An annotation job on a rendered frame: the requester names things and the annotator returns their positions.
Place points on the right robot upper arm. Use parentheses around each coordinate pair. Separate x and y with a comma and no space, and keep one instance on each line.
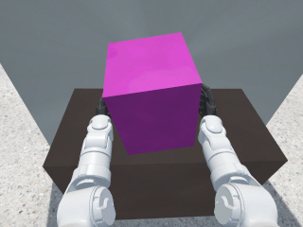
(244,205)

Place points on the left robot upper arm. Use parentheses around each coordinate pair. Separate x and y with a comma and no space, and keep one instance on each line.
(87,207)

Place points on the carton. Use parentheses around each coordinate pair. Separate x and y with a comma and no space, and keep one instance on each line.
(152,91)

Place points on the robot left hand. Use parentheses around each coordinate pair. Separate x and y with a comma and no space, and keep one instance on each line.
(101,108)

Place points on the left robot forearm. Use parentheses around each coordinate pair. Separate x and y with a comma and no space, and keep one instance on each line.
(95,156)

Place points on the right robot forearm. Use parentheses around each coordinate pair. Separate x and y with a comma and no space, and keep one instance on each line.
(221,159)

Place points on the robot right hand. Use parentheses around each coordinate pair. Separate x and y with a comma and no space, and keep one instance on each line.
(208,106)

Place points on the pedestal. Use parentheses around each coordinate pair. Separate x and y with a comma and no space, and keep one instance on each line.
(170,183)

